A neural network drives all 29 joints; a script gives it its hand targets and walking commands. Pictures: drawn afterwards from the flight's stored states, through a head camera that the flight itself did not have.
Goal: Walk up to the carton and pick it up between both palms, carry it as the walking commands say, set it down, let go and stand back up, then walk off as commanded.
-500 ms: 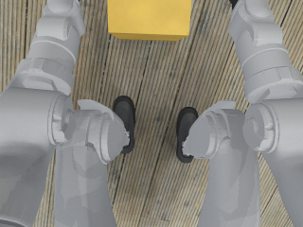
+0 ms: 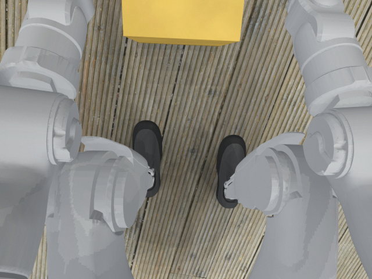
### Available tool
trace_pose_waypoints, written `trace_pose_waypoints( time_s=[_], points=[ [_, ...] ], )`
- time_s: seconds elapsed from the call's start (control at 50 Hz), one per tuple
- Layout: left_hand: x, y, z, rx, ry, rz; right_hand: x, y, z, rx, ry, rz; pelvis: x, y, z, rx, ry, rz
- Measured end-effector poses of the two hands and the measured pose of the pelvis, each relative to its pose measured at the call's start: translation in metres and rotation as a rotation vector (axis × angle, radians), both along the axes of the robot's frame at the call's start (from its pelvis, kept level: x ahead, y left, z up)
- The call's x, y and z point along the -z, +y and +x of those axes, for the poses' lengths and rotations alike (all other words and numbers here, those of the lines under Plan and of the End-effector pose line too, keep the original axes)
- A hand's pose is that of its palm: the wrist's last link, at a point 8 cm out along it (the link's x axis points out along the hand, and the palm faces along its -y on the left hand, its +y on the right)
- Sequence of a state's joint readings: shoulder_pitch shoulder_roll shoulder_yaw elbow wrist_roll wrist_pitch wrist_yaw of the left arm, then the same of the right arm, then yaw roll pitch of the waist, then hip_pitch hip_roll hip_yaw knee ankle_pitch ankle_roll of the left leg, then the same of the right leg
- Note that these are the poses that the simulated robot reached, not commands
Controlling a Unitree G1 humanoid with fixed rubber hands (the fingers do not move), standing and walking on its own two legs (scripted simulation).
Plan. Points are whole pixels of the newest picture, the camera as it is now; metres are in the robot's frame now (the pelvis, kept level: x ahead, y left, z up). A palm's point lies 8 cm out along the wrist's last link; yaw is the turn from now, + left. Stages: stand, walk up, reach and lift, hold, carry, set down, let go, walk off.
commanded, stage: reach and lift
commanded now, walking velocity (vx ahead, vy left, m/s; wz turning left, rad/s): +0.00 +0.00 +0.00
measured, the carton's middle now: out of the picture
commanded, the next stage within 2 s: none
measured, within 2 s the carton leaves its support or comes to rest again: leaves its support in 1.32 s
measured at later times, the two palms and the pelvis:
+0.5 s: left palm out of the picture +0.55 +0.17 -0.20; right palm out of the picture +0.55 -0.10 -0.19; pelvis +0.00 +0.00 +0.00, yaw +0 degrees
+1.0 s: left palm out of the picture +0.55 +0.17 -0.20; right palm out of the picture +0.56 -0.11 -0.19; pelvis +0.00 +0.00 -0.01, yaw +0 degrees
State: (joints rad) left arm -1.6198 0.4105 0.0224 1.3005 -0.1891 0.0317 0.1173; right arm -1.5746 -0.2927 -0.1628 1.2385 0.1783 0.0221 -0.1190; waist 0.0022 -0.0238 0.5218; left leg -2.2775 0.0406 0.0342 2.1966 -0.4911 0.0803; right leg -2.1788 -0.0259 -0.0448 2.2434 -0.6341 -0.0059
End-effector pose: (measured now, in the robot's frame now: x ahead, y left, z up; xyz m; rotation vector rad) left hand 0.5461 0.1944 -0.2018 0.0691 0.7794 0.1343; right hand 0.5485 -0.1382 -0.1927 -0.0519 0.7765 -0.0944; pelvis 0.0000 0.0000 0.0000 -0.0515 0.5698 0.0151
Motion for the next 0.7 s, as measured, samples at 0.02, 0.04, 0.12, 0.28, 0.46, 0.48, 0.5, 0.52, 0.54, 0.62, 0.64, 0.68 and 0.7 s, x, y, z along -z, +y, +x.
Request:
trace_pose_waypoints(
  time_s=[0.02, 0.04, 0.12, 0.28, 0.46, 0.48, 0.5, 0.52, 0.54, 0.62, 0.64, 0.68, 0.7],
  points=[
    [0.001, 0.0, -0.001, -0.001, 0.004, 0.0, 0.001, 0.0, -0.001, -0.001, 0.006, 0.0, 0.0, 0.0, 0.0, 0.0, 0.0, 0.0],
    [0.001, 0.0, -0.001, -0.002, 0.006, 0.0, 0.002, 0.0, -0.002, -0.001, 0.011, 0.0, 0.0, 0.0, 0.0, 0.0, 0.0, 0.0],
    [0.001, 0.0, -0.001, 0.002, 0.002, -0.001, -0.001, 0.003, 0.002, -0.02, -0.008, -0.007, 0.0, 0.0, 0.0, 0.0, 0.0, 0.0],
    [0.0, -0.007, 0.001, 0.042, -0.003, -0.003, 0.003, 0.007, -0.002, -0.038, 0.013, 0.013, 0.0, 0.0, 0.0, -0.001, 0.0, 0.0],
    [-0.001, -0.018, 0.003, 0.032, -0.003, -0.048, 0.0, 0.034, 0.003, -0.071, -0.004, 0.083, 0.0, -0.001, 0.0, -0.001, 0.001, 0.001],
    [0.0, -0.019, 0.002, 0.034, 0.001, -0.055, 0.0, 0.034, 0.003, -0.071, -0.005, 0.083, 0.0, -0.001, 0.0, -0.001, 0.001, 0.001],
    [0.0, -0.02, 0.002, 0.034, 0.002, -0.058, 0.0, 0.034, 0.003, -0.07, -0.004, 0.084, 0.0, -0.001, 0.0, -0.001, 0.001, 0.001],
    [0.0, -0.02, 0.002, 0.032, 0.002, -0.059, 0.0, 0.034, 0.003, -0.069, -0.004, 0.084, 0.0, -0.001, 0.0, -0.002, 0.001, 0.001],
    [0.0, -0.02, 0.002, 0.032, 0.002, -0.058, 0.0, 0.034, 0.003, -0.069, -0.004, 0.084, 0.0, -0.001, 0.0, -0.002, 0.001, 0.001],
    [0.0, -0.02, 0.002, 0.028, 0.006, -0.062, 0.0, 0.034, 0.003, -0.069, -0.002, 0.087, 0.0, -0.001, 0.0, -0.002, 0.0, 0.001],
    [0.0, -0.02, 0.002, 0.022, 0.008, -0.068, 0.0, 0.034, 0.003, -0.069, -0.001, 0.088, 0.0, -0.001, 0.0, -0.001, 0.0, 0.001],
    [0.001, -0.02, 0.002, 0.008, 0.014, -0.083, 0.0, 0.034, 0.004, -0.074, 0.001, 0.09, 0.001, -0.001, 0.001, 0.0, -0.002, 0.001],
    [0.001, -0.02, 0.002, 0.004, 0.016, -0.088, 0.0, 0.034, 0.004, -0.078, 0.003, 0.09, 0.002, -0.001, 0.001, 0.0, -0.003, 0.001]
  ],
)
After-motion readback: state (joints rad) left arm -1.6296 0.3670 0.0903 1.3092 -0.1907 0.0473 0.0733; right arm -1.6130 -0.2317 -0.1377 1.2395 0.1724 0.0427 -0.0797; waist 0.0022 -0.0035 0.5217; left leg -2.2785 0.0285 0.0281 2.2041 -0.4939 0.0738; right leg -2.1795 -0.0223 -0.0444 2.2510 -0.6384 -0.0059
